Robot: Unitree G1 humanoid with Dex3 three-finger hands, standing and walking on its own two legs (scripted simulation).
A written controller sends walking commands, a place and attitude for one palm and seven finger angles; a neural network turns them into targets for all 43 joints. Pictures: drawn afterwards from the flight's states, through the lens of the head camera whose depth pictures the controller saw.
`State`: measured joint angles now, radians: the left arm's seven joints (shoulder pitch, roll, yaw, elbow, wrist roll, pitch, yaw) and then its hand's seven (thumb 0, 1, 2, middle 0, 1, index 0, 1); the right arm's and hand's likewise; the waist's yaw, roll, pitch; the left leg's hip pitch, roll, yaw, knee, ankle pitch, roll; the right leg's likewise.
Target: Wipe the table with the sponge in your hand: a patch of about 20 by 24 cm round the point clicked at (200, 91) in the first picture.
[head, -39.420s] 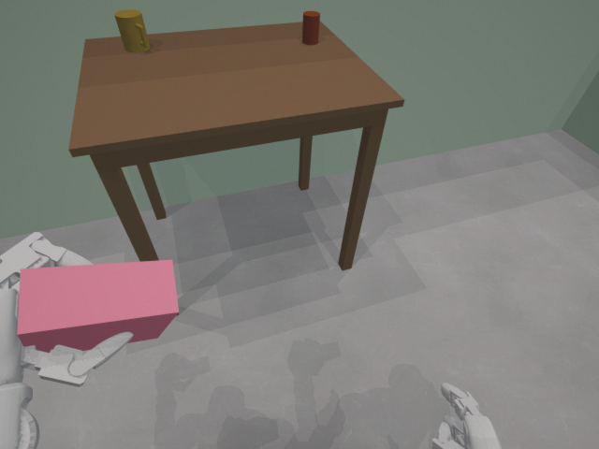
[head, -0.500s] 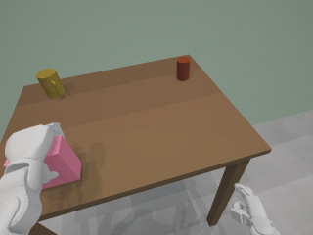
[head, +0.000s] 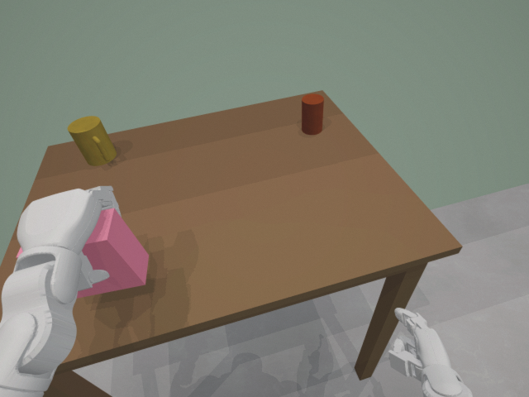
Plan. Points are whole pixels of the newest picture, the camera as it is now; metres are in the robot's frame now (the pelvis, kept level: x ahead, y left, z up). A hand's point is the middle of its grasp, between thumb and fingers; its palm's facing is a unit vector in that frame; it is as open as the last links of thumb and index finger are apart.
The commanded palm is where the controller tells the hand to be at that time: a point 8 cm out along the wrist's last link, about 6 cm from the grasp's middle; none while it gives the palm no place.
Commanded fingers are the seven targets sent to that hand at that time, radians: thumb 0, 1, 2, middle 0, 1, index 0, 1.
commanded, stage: lift the sponge slowly off the table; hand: left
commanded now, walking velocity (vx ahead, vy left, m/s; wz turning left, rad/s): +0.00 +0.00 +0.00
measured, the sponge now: (98, 263) +0.24 +0.30 +0.10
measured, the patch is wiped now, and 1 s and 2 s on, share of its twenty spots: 1.00 1.00 1.00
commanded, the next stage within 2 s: bring the sponge back beside the body in 0.74 s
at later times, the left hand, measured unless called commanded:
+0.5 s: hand (82, 213) +0.26 +0.29 +0.18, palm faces +0.16 -0.05 -0.99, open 9.5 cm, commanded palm +0.22 +0.30 +0.26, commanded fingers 0.00 0.10 1.30 -1.20 -1.60 -1.20 -1.60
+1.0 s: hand (75, 212) +0.26 +0.30 +0.19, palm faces +0.16 -0.06 -0.99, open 9.5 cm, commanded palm +0.21 +0.30 +0.26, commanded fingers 0.00 0.10 1.30 -1.20 -1.60 -1.20 -1.60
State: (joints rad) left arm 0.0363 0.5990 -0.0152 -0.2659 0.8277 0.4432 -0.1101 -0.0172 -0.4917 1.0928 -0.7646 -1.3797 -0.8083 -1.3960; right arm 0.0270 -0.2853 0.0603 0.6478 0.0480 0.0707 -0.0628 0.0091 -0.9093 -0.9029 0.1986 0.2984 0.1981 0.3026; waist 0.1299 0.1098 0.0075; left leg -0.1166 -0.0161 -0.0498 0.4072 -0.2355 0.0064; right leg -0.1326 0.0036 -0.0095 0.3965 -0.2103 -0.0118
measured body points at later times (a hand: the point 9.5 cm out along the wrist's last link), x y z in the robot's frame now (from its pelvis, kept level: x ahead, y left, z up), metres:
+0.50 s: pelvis +0.00 +0.00 +0.00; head +0.00 -0.04 +0.45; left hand +0.25 +0.29 +0.24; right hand +0.26 -0.19 -0.08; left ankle -0.01 +0.12 -0.74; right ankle +0.01 -0.12 -0.74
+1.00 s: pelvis +0.00 +0.00 +0.00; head +0.00 -0.04 +0.45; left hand +0.25 +0.30 +0.24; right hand +0.26 -0.19 -0.08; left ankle -0.01 +0.12 -0.74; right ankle +0.01 -0.12 -0.74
